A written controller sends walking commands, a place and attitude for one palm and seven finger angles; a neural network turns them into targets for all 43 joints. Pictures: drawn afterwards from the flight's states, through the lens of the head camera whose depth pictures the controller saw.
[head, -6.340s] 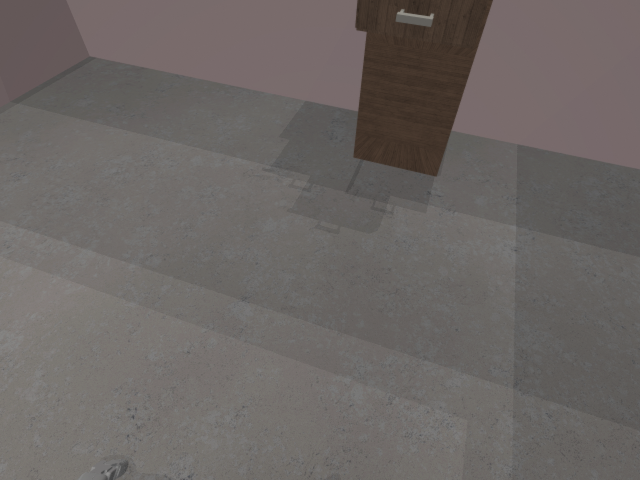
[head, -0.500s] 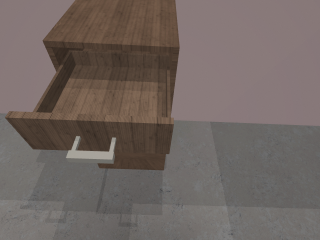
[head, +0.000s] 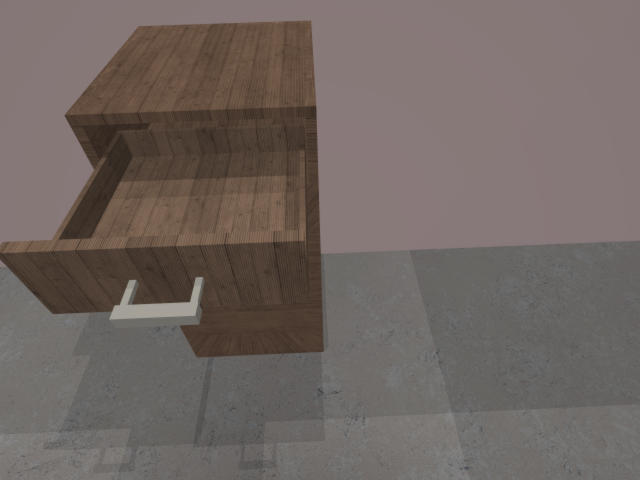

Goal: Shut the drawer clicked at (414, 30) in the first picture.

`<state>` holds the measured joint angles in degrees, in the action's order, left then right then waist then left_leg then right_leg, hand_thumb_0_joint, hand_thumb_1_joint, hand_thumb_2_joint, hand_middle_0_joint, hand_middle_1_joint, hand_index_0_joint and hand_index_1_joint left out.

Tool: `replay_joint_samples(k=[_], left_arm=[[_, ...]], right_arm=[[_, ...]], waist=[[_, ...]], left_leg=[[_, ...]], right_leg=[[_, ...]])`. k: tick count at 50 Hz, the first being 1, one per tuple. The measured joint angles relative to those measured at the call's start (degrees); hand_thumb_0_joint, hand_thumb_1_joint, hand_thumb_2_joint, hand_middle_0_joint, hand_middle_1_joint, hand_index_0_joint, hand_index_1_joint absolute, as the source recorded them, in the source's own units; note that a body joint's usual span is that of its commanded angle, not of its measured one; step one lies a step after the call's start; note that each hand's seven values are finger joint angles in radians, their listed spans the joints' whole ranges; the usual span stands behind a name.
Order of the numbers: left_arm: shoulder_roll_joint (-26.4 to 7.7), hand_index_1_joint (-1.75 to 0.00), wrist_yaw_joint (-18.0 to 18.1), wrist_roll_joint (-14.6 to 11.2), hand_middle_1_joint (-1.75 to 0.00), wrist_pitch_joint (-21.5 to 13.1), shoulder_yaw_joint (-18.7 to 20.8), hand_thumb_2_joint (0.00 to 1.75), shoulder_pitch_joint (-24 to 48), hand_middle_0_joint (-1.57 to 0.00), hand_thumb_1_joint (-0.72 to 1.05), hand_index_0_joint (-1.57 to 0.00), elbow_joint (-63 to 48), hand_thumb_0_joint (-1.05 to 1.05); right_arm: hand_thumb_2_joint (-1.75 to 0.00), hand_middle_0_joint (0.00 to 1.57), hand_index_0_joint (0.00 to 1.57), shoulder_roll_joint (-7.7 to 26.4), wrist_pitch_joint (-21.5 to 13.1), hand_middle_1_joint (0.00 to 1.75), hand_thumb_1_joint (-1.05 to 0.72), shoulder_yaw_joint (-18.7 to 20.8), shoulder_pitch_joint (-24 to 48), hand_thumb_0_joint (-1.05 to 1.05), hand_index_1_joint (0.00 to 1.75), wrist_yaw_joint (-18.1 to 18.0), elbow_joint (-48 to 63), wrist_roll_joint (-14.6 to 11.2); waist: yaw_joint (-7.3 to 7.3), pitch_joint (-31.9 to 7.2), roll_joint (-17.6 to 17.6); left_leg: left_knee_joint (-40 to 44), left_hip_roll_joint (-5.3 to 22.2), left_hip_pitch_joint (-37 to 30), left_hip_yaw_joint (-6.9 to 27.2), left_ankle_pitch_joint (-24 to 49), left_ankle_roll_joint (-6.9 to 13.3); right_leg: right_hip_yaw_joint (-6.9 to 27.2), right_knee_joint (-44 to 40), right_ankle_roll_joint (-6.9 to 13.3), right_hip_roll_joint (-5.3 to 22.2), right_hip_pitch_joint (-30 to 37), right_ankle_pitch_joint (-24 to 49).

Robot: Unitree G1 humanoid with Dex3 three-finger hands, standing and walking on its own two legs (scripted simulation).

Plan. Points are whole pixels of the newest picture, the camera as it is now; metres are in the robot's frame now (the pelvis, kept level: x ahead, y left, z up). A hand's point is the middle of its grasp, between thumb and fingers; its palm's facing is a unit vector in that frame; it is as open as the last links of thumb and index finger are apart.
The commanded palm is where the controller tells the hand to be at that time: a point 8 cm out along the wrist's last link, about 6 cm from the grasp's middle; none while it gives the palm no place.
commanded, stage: look again from close up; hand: left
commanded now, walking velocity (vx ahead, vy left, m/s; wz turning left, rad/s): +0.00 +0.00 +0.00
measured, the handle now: (161, 300) +0.33 +0.23 +0.05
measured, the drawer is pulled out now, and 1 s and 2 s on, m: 0.30 0.30 0.30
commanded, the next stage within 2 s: raise the hand and make a fist in 0.60 s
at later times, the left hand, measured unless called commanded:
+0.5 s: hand out of the picture +0.04 +0.18 -0.17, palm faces +0.00 -0.98 -0.19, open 7.4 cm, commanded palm none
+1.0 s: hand (193, 415) +0.20 +0.17 -0.01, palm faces +0.12 -0.99 +0.03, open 6.9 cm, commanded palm +0.13 +0.23 -0.02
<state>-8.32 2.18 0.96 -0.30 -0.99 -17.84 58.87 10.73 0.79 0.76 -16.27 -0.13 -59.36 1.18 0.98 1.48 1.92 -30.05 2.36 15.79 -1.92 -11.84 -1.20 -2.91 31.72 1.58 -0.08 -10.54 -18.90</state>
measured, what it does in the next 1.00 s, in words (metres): stands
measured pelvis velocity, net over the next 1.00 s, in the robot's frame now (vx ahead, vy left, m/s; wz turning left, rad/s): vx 0.01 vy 0.01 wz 0.00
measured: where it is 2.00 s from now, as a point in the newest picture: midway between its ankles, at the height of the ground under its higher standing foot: outside the picture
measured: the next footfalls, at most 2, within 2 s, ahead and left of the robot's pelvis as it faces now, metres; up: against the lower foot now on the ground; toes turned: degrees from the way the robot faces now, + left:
none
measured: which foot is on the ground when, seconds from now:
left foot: down 0.00-1.00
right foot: down 0.00-1.00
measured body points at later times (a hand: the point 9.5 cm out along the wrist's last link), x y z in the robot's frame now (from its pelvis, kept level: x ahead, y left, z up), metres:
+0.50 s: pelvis +0.03 +0.01 +0.01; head +0.04 +0.01 +0.46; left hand +0.04 +0.23 -0.15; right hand +0.03 -0.21 -0.15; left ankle +0.05 +0.14 -0.73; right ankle -0.02 -0.10 -0.73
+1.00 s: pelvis +0.01 +0.01 -0.04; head +0.02 +0.01 +0.41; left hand +0.19 +0.22 +0.00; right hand +0.21 -0.24 -0.10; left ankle +0.05 +0.14 -0.73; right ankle -0.01 -0.10 -0.73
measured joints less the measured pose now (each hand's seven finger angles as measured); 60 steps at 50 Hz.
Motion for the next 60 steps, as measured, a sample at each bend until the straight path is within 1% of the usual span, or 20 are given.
replay_joint_samples(k=[6,12,23,29,35,36,37,38,39,40,42,43,45,46,48,50,51,53,56,60], left_arm=[[-1.73,-0.30,-0.20,-0.32,-0.30,-0.05,0.43,0.90,1.93,-0.20,0.91,-0.20,-0.23,0.01],[-2.28,-0.30,-0.23,-0.54,-0.30,-0.46,0.53,0.90,2.89,-0.20,0.91,-0.20,0.95,0.01],[-1.07,-0.30,-0.15,-0.38,-0.30,-0.46,0.37,0.90,2.11,-0.20,0.91,-0.20,3.54,0.00],[-0.60,-0.30,-0.14,-0.18,-0.30,-0.51,0.28,0.90,1.02,-0.20,0.91,-0.20,4.24,0.00],[-1.05,-0.30,-0.12,-0.07,-0.30,-0.52,0.32,0.90,0.38,-0.20,0.91,-0.20,4.76,0.00],[-0.90,-0.30,0.35,0.12,-0.30,-0.88,0.28,0.90,0.36,-0.20,0.91,-0.20,4.79,0.00],[-0.82,-0.30,0.55,-2.47,-0.30,2.77,0.45,0.90,-2.69,-0.20,0.91,-0.20,-4.90,0.01],[-1.01,-0.31,1.62,-3.85,-0.31,4.02,0.84,0.90,-6.25,-0.20,0.91,-0.20,-16.54,0.01],[-1.51,-0.31,3.44,-4.88,-0.31,3.15,0.99,0.90,-9.25,-0.21,0.93,-0.21,-26.61,0.02],[-1.87,-0.31,4.83,-5.89,-0.32,2.10,0.99,0.90,-11.20,-0.21,0.93,-0.21,-35.03,0.02],[-1.70,-0.33,5.61,-7.17,-0.33,-1.02,1.46,0.90,-11.56,-0.23,0.94,-0.23,-46.90,0.03],[-1.22,-0.34,5.13,-7.65,-0.34,-3.64,2.01,0.90,-10.74,-0.24,0.94,-0.23,-50.62,0.03],[0.14,-0.37,2.45,-8.58,-0.37,-10.54,3.20,0.90,-8.85,-0.26,0.94,-0.26,-55.03,0.02],[0.90,-0.38,0.16,-9.39,-0.38,-14.47,3.63,0.90,-8.24,-0.27,0.94,-0.27,-56.30,0.02],[2.69,-0.40,-4.38,-11.92,-0.42,-19.93,5.18,0.90,-7.67,-0.30,0.93,-0.25,-55.29,0.01],[3.08,-0.42,-9.41,-12.24,-0.45,-25.26,5.81,0.90,-9.11,-0.33,0.92,-0.25,-53.87,0.01],[2.71,-0.44,-11.16,-11.96,-0.47,-26.80,5.49,0.90,-10.67,-0.35,0.92,-0.26,-54.67,0.01],[1.60,-0.48,-12.87,-11.67,-0.51,-28.32,4.77,0.90,-14.48,-0.39,0.92,-0.31,-57.69,0.01],[0.17,-0.55,-11.83,-12.56,-0.58,-28.50,4.86,0.90,-18.48,-0.45,0.91,-0.39,-62.62,0.01],[-1.01,-0.65,-10.53,-14.31,-0.66,-28.13,6.27,0.90,-17.38,-0.53,0.90,-0.50,-66.54,0.02]], right_arm=[[-0.90,0.20,0.20,-1.21,-0.36,0.30,-0.91,-0.91,-2.92,0.00,0.30,-0.16,-2.69,0.17],[-0.90,0.20,0.20,-2.28,-1.09,0.30,-0.91,-1.55,-3.76,0.00,0.30,-0.52,-5.17,-0.10],[-0.90,0.20,0.20,-2.88,-1.95,0.30,-0.91,-1.55,0.50,0.00,0.30,-1.12,-5.78,-0.46],[-0.90,0.20,0.20,-1.58,-2.03,0.30,-0.93,-1.15,2.83,0.01,0.30,-1.45,-5.53,-0.47],[-0.90,0.20,0.20,-1.20,-2.16,0.30,-0.92,-1.19,4.47,0.00,0.30,-1.48,-4.97,-0.54],[-0.90,0.20,0.20,-0.98,-2.02,0.30,-0.92,-1.11,4.62,0.00,0.30,-1.36,-4.42,-0.59],[-0.90,0.20,0.20,-0.68,-2.53,0.30,-0.92,-1.19,3.79,0.00,0.30,-1.52,-1.59,-1.24],[-0.90,0.20,0.20,-0.55,-4.99,0.30,-0.91,-1.19,2.37,0.00,0.30,-2.32,1.34,-1.63],[-0.90,0.20,0.20,-0.56,-7.78,0.30,-0.91,-0.90,1.13,0.01,0.30,-3.03,3.87,-2.20],[-0.90,0.20,0.20,-0.45,-10.16,0.30,-0.91,-0.64,0.30,0.01,0.30,-3.42,6.14,-2.75],[-0.90,0.20,0.20,0.32,-13.21,0.30,-0.91,-0.05,0.10,0.01,0.30,-3.55,10.32,-2.73],[-0.90,0.20,0.20,0.79,-14.05,0.30,-0.91,0.22,0.66,0.01,0.30,-3.40,12.05,-2.28],[-0.90,0.20,0.20,1.38,-14.74,0.30,-0.91,0.79,2.51,0.01,0.30,-2.56,15.22,-1.62],[-0.90,0.20,0.20,1.48,-14.75,0.30,-0.91,1.10,3.63,0.01,0.30,-1.92,16.73,-1.35],[-0.90,0.20,0.20,1.51,-14.57,0.30,-0.91,1.73,6.00,0.01,0.30,-0.52,19.68,-1.02],[-0.90,0.20,0.20,1.57,-14.17,0.30,-0.91,2.51,7.86,0.01,0.30,0.58,22.95,-0.99],[-0.90,0.20,0.20,1.74,-13.93,0.30,-0.91,2.88,8.41,0.01,0.30,0.82,24.65,-0.95],[-0.90,0.20,0.20,2.14,-13.35,0.30,-0.91,3.46,8.98,0.01,0.30,0.68,27.49,-0.96],[-0.90,0.20,0.20,2.65,-12.53,0.30,-0.91,3.34,9.07,0.01,0.30,-0.54,30.00,-1.35],[-0.90,0.20,0.20,2.49,-12.85,0.30,-0.91,1.35,7.89,0.01,0.30,-2.41,30.47,-1.88]], waist=[[0.45,0.18,-1.27],[0.29,0.80,-2.01],[-0.65,0.93,-2.88],[-1.33,0.60,-3.17],[-1.68,0.38,-3.47],[-1.70,0.29,-2.95],[-1.65,0.62,-2.59],[-2.21,0.78,-2.70],[-2.47,0.34,-2.95],[-2.19,-0.36,-2.96],[-0.98,-1.77,-1.91],[-0.37,-2.81,-1.23],[0.16,-5.11,-0.52],[0.18,-6.32,-0.57],[0.12,-8.26,-1.24],[-0.32,-9.00,-2.23],[-0.74,-9.14,-2.64],[-1.66,-9.19,-2.95],[-2.84,-8.64,-2.28],[-3.86,-7.90,-0.91]], left_leg=[[1.73,-0.03,-0.07,-0.04,0.74,-0.16],[3.09,-0.07,-1.04,-0.26,0.71,-0.15],[3.53,-0.31,-2.89,-1.00,-0.63,0.24],[3.95,-0.60,-3.73,-1.37,-1.07,0.50],[4.38,-0.70,-4.41,-1.63,-1.28,0.63],[3.04,-0.33,-3.34,-1.43,-1.49,0.62],[2.27,-0.15,-2.88,-1.35,-1.97,0.66],[2.43,-0.41,-3.00,-1.64,-2.24,0.80],[2.55,-0.95,-2.76,-1.88,-2.13,0.92],[2.23,-1.59,-2.08,-1.71,-1.98,1.04],[-0.33,-2.32,0.76,-0.56,-2.34,1.25],[-2.13,-2.34,2.87,-0.05,-2.79,1.31],[-6.04,-2.01,7.55,0.13,-3.93,1.23],[-8.29,-1.73,10.23,-0.06,-4.65,1.12],[-13.48,-1.07,15.99,-0.45,-6.37,0.83],[-18.89,-0.40,21.21,-0.54,-8.34,0.60],[-21.39,-0.13,23.43,-0.42,-9.18,0.45],[-25.61,0.27,26.68,0.19,-10.64,0.13],[-29.74,0.45,29.40,2.01,-11.87,-0.19],[-31.90,0.42,31.11,4.40,-12.03,-0.12]], right_leg=[[0.02,-1.41,0.10,-0.03,-0.10,0.55],[0.22,-3.34,-0.08,-0.03,1.05,0.91],[0.91,-4.95,-0.68,0.24,3.21,0.49],[1.24,-5.64,-1.04,0.54,4.07,0.31],[1.48,-6.35,-1.23,0.65,4.79,0.35],[1.30,-6.62,-1.33,0.33,4.60,0.54],[1.24,-6.29,-1.39,0.16,4.27,0.57],[1.50,-5.04,-1.31,0.45,3.57,0.24],[1.49,-3.25,-1.24,1.06,2.46,-0.41],[1.15,-1.72,-1.29,1.75,1.47,-1.25],[-0.08,0.53,-1.64,2.53,-0.51,-2.80],[-0.57,1.97,-1.70,2.58,-2.25,-3.28],[-0.64,5.83,-1.57,2.43,-6.90,-4.29],[-0.36,8.33,-1.44,2.28,-9.79,-5.00],[0.21,14.02,-1.12,1.92,-15.95,-6.82],[0.50,19.64,-0.76,1.49,-21.33,-8.89],[0.48,22.12,-0.60,1.31,-23.49,-9.80],[0.04,25.90,-0.32,1.01,-26.27,-11.50],[-1.63,29.27,0.23,0.74,-27.94,-12.78],[-3.90,30.18,0.69,0.44,-28.20,-13.05]])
